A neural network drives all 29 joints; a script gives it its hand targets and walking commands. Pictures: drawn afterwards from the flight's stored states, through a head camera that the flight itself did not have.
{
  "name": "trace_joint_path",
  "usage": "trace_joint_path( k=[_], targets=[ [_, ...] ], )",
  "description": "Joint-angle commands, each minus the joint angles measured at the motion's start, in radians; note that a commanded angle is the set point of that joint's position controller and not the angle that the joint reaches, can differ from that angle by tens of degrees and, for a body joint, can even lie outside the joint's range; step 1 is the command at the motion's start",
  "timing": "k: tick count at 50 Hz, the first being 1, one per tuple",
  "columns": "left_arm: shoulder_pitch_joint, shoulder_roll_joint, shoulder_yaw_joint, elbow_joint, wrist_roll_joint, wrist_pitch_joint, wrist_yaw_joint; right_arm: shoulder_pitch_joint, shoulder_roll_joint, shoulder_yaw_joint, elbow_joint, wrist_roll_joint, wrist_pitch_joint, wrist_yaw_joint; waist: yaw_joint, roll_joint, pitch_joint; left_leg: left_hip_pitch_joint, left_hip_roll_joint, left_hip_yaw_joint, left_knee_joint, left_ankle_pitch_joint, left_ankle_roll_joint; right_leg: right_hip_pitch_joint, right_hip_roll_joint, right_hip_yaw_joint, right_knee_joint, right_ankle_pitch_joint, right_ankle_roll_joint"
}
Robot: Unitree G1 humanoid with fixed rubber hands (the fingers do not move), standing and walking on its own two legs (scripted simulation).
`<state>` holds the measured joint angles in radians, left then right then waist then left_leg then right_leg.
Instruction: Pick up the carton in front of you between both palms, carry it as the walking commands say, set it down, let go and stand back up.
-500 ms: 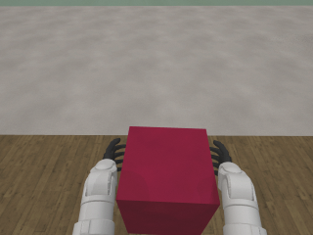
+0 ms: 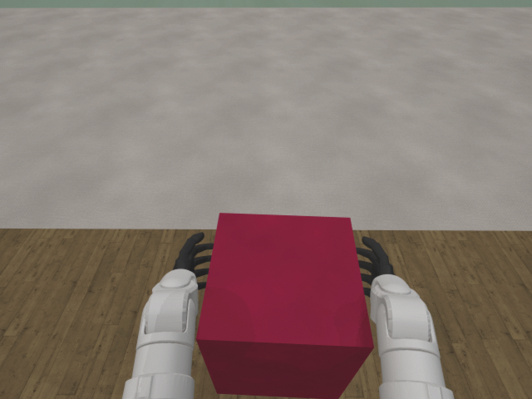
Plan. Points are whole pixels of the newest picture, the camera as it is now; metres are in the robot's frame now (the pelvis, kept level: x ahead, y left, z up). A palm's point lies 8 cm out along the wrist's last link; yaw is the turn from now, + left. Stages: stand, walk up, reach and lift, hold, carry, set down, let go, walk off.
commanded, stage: hold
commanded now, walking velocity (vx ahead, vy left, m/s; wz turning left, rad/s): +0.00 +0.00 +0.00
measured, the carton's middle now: (280, 309) +0.28 +0.00 -0.02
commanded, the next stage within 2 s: carry in 0.08 s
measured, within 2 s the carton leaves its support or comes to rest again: neither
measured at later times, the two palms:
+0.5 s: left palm (177, 226) +0.36 +0.17 +0.09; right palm (360, 230) +0.36 -0.13 +0.08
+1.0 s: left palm (191, 143) +0.64 +0.21 +0.07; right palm (321, 147) +0.63 -0.09 +0.07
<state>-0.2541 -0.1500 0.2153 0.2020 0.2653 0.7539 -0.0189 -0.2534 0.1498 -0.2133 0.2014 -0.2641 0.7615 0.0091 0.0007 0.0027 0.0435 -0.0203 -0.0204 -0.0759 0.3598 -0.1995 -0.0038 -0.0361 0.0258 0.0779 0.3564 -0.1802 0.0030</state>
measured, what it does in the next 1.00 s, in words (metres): walks ahead: right foot, then left foot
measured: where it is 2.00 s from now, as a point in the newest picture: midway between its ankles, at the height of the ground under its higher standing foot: (267, 248)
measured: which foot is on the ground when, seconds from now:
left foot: down 0.00-0.56, up 0.58-0.86, down 0.88-1.00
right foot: down 0.00-0.36, up 0.38-0.54, down 0.56-0.88, up 0.90-1.00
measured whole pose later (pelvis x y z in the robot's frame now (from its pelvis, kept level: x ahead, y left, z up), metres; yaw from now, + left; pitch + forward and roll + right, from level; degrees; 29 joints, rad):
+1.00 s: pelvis +0.39 +0.06 -0.02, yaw -1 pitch +5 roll +1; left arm -0.06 -0.13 0.08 -0.46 0.04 1.25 0.14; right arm -0.06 0.13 -0.06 -0.43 -0.06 1.23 -0.12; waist -0.02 -0.02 -0.12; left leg -0.40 0.04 0.26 0.53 -0.23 0.08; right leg -0.39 -0.08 -0.06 1.13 -0.43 0.00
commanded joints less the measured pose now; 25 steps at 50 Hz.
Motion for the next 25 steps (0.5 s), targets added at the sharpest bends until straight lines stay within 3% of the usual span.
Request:
trace_joint_path(
  k=[1, 3, 4, 5, 6, 7, 11, 14, 15, 16, 17, 18, 19, 21, 22, 23, 24, 25],
  targets=[
    [-0.426, -0.868, -0.537, -0.061, -0.241, -0.021, -0.200, -0.434, 0.876, 0.542, -0.070, 0.248, -0.026, 0.204, 0.000, -0.003, -0.228, 0.015, -0.067, 0.001, -0.052, 0.202, -0.001, 0.072, 0.063, 0.004, -0.045, 0.193, 0.007],
    [-0.419, -0.867, -0.540, -0.069, -0.243, -0.021, -0.199, -0.426, 0.874, 0.543, -0.076, 0.249, -0.026, 0.204, -0.001, -0.002, -0.227, 0.017, -0.067, 0.001, -0.053, 0.208, -0.002, 0.071, 0.064, 0.004, -0.046, 0.197, 0.007],
    [-0.458, -0.881, -0.570, -0.077, -0.271, -0.014, -0.201, -0.471, 0.882, 0.571, -0.084, 0.270, -0.018, 0.205, 0.003, -0.004, -0.268, -0.103, 0.115, 0.008, 0.022, 0.039, 0.016, -0.043, -0.125, -0.015, 0.035, 0.017, -0.010],
    [-0.479, -0.889, -0.585, -0.106, -0.285, -0.009, -0.199, -0.501, 0.898, 0.589, -0.127, 0.284, -0.013, 0.204, 0.004, -0.017, -0.261, -0.149, 0.091, -0.020, 0.001, -0.270, 0.023, -0.093, -0.102, 0.020, -0.004, -0.290, -0.019],
    [-0.502, -0.903, -0.623, -0.148, -0.307, -0.001, -0.195, -0.521, 0.904, 0.627, -0.170, 0.314, -0.003, 0.202, -0.001, -0.016, -0.238, -0.217, 0.079, -0.032, 0.003, -0.500, 0.026, -0.142, -0.097, 0.040, -0.007, -0.524, -0.027],
    [-0.502, -0.914, -0.645, -0.180, -0.321, 0.013, -0.189, -0.515, 0.917, 0.657, -0.187, 0.332, 0.011, 0.201, -0.002, -0.017, -0.215, -0.273, 0.075, -0.028, 0.004, -0.559, 0.021, -0.182, -0.110, 0.060, -0.026, -0.593, -0.026],
    [-0.450, -0.884, -0.713, -0.278, -0.362, 0.089, -0.155, -0.494, 0.895, 0.726, -0.280, 0.376, 0.080, 0.173, 0.009, -0.071, -0.314, -0.294, 0.047, 0.058, 0.158, -0.208, 0.006, -0.111, -0.179, 0.115, -0.034, -0.385, -0.065],
    [-0.406, -0.841, -0.749, -0.364, -0.378, 0.167, -0.119, -0.446, 0.863, 0.769, -0.362, 0.414, 0.162, 0.143, 0.006, -0.109, -0.348, -0.260, 0.027, 0.090, 0.118, -0.248, 0.012, -0.153, -0.201, 0.151, -0.044, -0.491, -0.093],
    [-0.409, -0.824, -0.751, -0.400, -0.378, 0.196, -0.103, -0.451, 0.852, 0.775, -0.395, 0.428, 0.191, 0.132, 0.005, -0.065, -0.323, -0.207, 0.055, 0.051, 0.064, -0.295, 0.026, -0.251, -0.173, 0.112, -0.005, -0.488, -0.081],
    [-0.409, -0.807, -0.744, -0.417, -0.377, 0.228, -0.087, -0.440, 0.833, 0.767, -0.400, 0.430, 0.223, 0.119, -0.005, 0.044, -0.287, -0.129, 0.134, -0.066, -0.017, -0.373, 0.059, -0.391, -0.118, 0.023, 0.114, -0.435, -0.050],
    [-0.413, -0.797, -0.750, -0.447, -0.392, 0.262, -0.076, -0.395, 0.804, 0.751, -0.401, 0.425, 0.251, 0.103, -0.018, 0.214, -0.250, -0.055, 0.250, -0.261, -0.121, -0.463, 0.114, -0.537, -0.053, -0.102, 0.302, -0.345, -0.013],
    [-0.404, -0.792, -0.766, -0.470, -0.420, 0.296, -0.068, -0.346, 0.787, 0.739, -0.420, 0.418, 0.278, 0.085, -0.022, 0.283, -0.197, 0.031, 0.346, -0.394, -0.171, -0.343, 0.175, -0.678, -0.044, -0.164, 0.379, -0.286, 0.006],
    [-0.396, -0.786, -0.783, -0.499, -0.449, 0.320, -0.062, -0.323, 0.780, 0.739, -0.461, 0.418, 0.302, 0.070, -0.023, 0.218, -0.162, 0.071, 0.365, -0.398, -0.150, -0.158, 0.209, -0.737, -0.059, -0.168, 0.362, -0.306, 0.004],
    [-0.348, -0.795, -0.813, -0.549, -0.501, 0.359, -0.055, -0.295, 0.784, 0.756, -0.561, 0.432, 0.340, 0.043, -0.027, 0.134, -0.199, 0.105, 0.337, -0.304, -0.091, 0.189, 0.201, -0.701, -0.040, -0.197, 0.302, -0.326, 0.000],
    [-0.300, -0.808, -0.821, -0.574, -0.512, 0.370, -0.051, -0.283, 0.798, 0.777, -0.613, 0.449, 0.354, 0.035, -0.025, 0.136, -0.251, 0.115, 0.312, -0.225, -0.053, 0.285, 0.178, -0.634, -0.029, -0.214, 0.241, -0.287, 0.002],
    [-0.264, -0.820, -0.828, -0.604, -0.518, 0.378, -0.046, -0.270, 0.809, 0.794, -0.655, 0.466, 0.366, 0.031, -0.022, 0.144, -0.301, 0.106, 0.280, -0.139, -0.012, 0.305, 0.149, -0.541, -0.010, -0.245, 0.175, -0.200, 0.006],
    [-0.227, -0.831, -0.831, -0.636, -0.520, 0.385, -0.041, -0.256, 0.822, 0.809, -0.693, 0.485, 0.376, 0.030, -0.008, 0.144, -0.360, 0.029, 0.241, -0.044, 0.042, 0.242, 0.115, -0.351, 0.010, -0.285, 0.077, -0.098, 0.006],
    [-0.211, -0.847, -0.827, -0.668, -0.522, 0.392, -0.035, -0.235, 0.835, 0.823, -0.721, 0.506, 0.386, 0.032, -0.002, 0.100, -0.418, -0.120, 0.199, 0.052, 0.127, 0.218, 0.079, -0.090, 0.006, -0.288, 0.024, -0.030, -0.005]
  ],
)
